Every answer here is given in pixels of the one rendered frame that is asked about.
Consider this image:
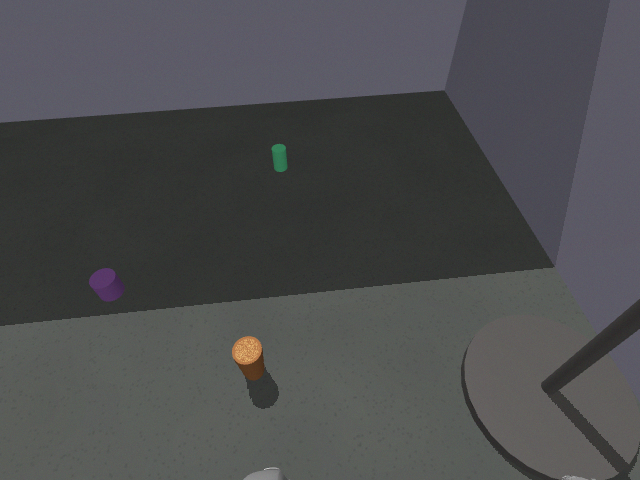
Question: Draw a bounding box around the coat stand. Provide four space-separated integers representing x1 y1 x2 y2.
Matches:
461 299 640 480

